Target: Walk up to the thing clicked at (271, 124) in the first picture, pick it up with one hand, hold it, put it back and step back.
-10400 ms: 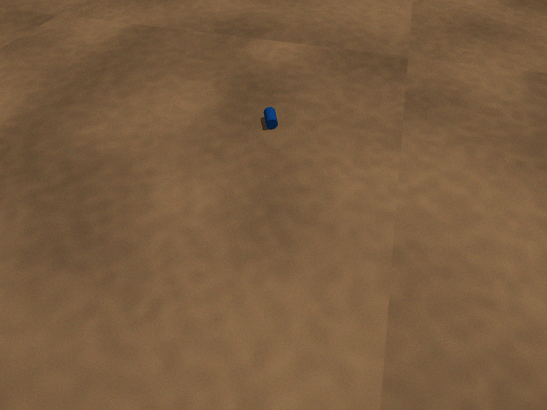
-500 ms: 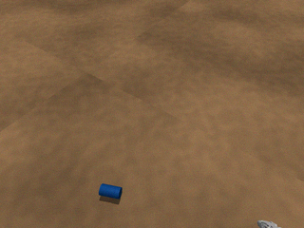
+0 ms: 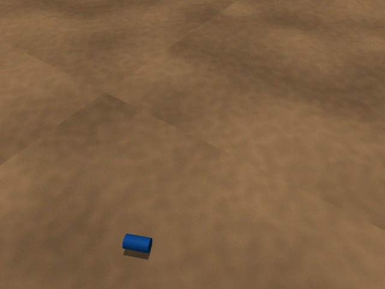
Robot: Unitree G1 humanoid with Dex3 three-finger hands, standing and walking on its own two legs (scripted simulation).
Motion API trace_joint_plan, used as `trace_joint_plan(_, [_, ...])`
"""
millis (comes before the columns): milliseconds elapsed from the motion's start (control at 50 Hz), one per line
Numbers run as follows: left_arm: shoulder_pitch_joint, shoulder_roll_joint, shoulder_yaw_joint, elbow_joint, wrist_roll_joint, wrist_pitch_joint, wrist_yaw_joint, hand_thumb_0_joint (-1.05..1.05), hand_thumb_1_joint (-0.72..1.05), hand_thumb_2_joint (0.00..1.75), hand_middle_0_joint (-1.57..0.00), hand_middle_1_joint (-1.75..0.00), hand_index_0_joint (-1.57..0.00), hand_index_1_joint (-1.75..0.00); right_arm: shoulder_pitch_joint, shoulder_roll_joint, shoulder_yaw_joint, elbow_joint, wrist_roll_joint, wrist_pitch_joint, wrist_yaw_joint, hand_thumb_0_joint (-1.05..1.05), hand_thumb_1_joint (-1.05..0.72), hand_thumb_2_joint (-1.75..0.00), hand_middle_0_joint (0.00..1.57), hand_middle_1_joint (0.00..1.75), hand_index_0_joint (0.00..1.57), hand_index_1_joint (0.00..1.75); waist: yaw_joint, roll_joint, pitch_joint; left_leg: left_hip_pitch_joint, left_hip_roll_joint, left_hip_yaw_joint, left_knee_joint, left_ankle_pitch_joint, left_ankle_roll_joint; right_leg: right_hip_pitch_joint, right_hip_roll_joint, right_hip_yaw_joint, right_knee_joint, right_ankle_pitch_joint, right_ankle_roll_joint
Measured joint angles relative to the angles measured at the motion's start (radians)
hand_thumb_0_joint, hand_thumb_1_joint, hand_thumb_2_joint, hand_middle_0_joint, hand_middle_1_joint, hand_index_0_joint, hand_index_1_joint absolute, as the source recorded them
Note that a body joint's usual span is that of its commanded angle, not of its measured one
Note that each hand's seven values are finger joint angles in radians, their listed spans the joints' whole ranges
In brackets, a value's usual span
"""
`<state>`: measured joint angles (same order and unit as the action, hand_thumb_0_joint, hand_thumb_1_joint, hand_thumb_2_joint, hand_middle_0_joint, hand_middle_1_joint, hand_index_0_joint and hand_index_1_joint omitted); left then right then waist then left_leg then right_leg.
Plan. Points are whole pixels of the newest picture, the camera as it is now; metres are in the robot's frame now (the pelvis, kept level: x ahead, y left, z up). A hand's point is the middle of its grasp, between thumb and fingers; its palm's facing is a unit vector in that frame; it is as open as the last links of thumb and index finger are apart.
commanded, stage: walk up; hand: left
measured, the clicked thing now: (137, 243) +0.44 +0.30 -0.75
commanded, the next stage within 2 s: stand in 0.10 s
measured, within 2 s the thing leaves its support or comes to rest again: neither
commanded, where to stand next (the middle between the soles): +0.04 +0.00 m, yaw -1 degrees
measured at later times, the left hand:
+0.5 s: hand out of the picture +0.08 +0.26 -0.16, palm faces -0.03 -0.94 -0.35, open 7.4 cm
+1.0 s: hand out of the picture +0.09 +0.26 -0.16, palm faces -0.05 -0.94 -0.35, open 7.4 cm
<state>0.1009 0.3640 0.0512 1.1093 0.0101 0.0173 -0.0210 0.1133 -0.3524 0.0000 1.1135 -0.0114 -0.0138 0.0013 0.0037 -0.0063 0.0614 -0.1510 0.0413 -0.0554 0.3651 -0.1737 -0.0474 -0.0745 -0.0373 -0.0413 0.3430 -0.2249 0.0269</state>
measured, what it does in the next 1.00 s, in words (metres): stands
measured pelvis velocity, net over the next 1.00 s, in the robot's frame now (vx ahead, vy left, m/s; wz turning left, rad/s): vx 0.01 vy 0.00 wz -0.03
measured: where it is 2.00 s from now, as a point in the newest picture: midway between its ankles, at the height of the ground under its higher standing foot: outside the picture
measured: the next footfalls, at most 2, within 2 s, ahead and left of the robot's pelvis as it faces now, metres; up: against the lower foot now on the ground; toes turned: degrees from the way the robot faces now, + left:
none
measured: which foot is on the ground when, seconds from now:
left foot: down 0.00-1.00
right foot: down 0.00-1.00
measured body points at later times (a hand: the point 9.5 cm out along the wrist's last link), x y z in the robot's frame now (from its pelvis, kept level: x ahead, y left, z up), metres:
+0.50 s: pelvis +0.01 +0.00 +0.00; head +0.02 +0.00 +0.45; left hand +0.08 +0.31 -0.13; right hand +0.08 -0.30 -0.13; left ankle +0.02 +0.15 -0.75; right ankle -0.02 -0.14 -0.75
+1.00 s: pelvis +0.01 +0.00 +0.00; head +0.02 +0.00 +0.45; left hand +0.09 +0.31 -0.13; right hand +0.08 -0.30 -0.13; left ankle +0.02 +0.15 -0.75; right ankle -0.02 -0.14 -0.75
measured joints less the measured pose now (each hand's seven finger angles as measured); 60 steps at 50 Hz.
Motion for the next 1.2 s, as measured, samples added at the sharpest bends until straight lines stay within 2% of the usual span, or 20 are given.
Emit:
trace_joint_plan(460, [0.018,-0.003,-0.039,0.017,-0.001,-0.025,0.012,0.01,0.90,0.90,-0.21,-0.30,-0.20,-0.30,-0.017,-0.003,0.002,0.004,-0.003,0.006,0.009,0.00,-0.90,-0.90,0.20,0.30,0.20,0.30,0.006,0.004,-0.005,0.023,0.000,0.024,-0.038,0.009,0.002,0.006,-0.002,0.022,-0.022,0.009,0.004])
trace_joint_plan(1200, [0.020,0.001,-0.045,0.005,0.000,-0.022,0.016,0.01,0.90,0.90,-0.21,-0.30,-0.20,-0.30,-0.007,-0.002,0.005,0.010,-0.001,0.008,0.008,0.00,-0.90,-0.90,0.20,0.30,0.20,0.30,0.000,-0.001,-0.006,0.031,0.003,0.039,-0.040,0.003,0.002,0.004,-0.001,0.037,-0.017,0.004,0.005])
